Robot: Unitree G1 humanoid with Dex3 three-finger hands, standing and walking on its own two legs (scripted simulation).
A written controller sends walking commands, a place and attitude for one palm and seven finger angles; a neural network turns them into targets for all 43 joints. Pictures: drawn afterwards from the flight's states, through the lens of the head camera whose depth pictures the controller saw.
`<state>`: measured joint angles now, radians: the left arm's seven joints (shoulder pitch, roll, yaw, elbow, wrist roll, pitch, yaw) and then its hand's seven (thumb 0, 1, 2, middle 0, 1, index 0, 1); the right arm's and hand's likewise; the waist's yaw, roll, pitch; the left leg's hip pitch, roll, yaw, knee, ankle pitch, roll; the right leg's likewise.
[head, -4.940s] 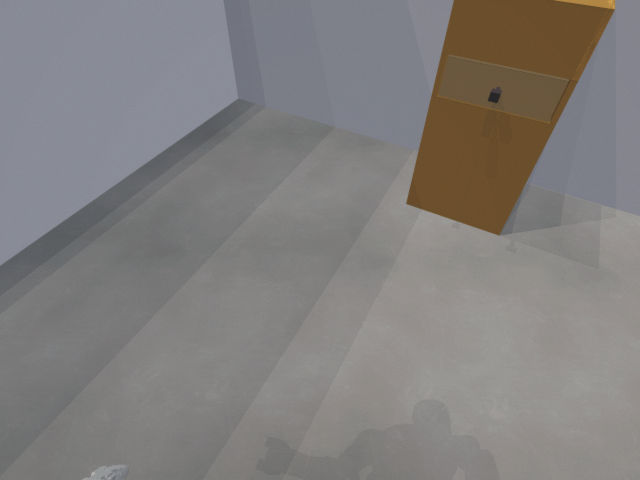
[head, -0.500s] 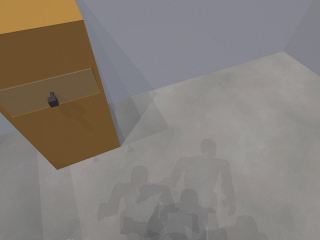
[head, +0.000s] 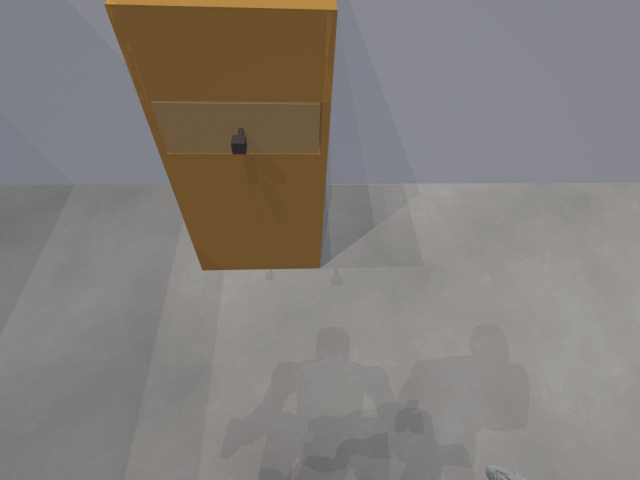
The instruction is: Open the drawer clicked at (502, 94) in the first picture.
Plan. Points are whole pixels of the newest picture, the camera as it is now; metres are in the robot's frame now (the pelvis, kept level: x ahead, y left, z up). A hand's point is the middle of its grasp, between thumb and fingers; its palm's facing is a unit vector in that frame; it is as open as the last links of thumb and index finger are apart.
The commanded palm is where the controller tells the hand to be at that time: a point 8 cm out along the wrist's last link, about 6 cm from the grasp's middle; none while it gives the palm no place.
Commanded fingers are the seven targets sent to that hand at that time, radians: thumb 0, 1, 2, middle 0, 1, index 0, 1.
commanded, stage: turn to face it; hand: left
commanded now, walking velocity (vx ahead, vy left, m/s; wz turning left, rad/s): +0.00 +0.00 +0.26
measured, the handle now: (239, 139) +0.83 +0.27 -0.13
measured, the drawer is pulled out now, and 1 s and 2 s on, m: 0.00 0.00 0.00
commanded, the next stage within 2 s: take the last steps up to it in 0.04 s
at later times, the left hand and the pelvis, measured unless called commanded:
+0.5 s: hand out of the picture -0.03 +0.13 -0.14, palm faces +0.17 -0.97 -0.20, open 7.3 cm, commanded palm none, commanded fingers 0.00 0.90 0.90 -0.20 -0.30 -0.20 -0.30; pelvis +0.02 -0.03 +0.02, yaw +6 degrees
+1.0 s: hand (167, 447) +0.17 +0.23 -0.16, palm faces +0.13 -0.98 -0.18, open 7.3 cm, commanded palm none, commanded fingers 0.00 0.90 0.90 -0.20 -0.30 -0.20 -0.30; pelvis +0.15 +0.04 +0.02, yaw +5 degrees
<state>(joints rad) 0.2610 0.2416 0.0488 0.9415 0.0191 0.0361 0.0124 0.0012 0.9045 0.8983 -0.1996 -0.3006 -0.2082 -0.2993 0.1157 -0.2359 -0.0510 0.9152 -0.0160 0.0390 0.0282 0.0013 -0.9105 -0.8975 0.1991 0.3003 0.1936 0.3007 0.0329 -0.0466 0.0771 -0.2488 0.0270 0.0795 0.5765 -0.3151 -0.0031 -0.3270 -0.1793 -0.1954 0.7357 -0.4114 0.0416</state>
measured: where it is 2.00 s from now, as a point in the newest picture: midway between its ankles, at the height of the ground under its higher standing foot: (331, 430)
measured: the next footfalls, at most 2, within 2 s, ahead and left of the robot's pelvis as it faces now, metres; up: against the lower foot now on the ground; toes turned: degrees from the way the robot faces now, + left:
right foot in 0.28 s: +0.04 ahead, -0.12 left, +0.00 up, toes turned -3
left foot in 0.74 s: +0.14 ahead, +0.15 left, +0.00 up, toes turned +16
